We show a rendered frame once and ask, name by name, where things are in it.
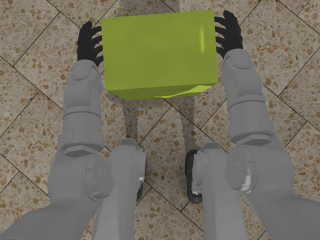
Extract robot foot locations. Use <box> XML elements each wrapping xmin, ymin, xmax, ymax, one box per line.
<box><xmin>136</xmin><ymin>151</ymin><xmax>147</xmax><ymax>202</ymax></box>
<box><xmin>185</xmin><ymin>149</ymin><xmax>203</xmax><ymax>204</ymax></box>

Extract robot right hand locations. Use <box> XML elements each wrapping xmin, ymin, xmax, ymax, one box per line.
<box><xmin>214</xmin><ymin>10</ymin><xmax>243</xmax><ymax>60</ymax></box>

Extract robot right upper arm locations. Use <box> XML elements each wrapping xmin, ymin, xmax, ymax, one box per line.
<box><xmin>224</xmin><ymin>144</ymin><xmax>320</xmax><ymax>240</ymax></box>

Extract robot right forearm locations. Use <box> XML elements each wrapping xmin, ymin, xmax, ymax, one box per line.
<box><xmin>220</xmin><ymin>48</ymin><xmax>295</xmax><ymax>175</ymax></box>

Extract right robot foot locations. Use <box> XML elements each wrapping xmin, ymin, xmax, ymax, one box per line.
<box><xmin>185</xmin><ymin>149</ymin><xmax>203</xmax><ymax>204</ymax></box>

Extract robot left forearm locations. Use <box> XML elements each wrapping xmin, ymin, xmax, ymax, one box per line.
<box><xmin>47</xmin><ymin>59</ymin><xmax>105</xmax><ymax>193</ymax></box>

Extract robot left hand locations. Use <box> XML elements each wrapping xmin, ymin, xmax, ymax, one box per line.
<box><xmin>76</xmin><ymin>20</ymin><xmax>104</xmax><ymax>67</ymax></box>

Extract carton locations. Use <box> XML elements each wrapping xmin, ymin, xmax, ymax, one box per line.
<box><xmin>100</xmin><ymin>9</ymin><xmax>219</xmax><ymax>101</ymax></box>

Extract left robot foot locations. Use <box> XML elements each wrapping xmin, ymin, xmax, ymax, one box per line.
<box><xmin>136</xmin><ymin>151</ymin><xmax>147</xmax><ymax>202</ymax></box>

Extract robot left upper arm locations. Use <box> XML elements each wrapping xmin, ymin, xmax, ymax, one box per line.
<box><xmin>0</xmin><ymin>154</ymin><xmax>114</xmax><ymax>240</ymax></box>

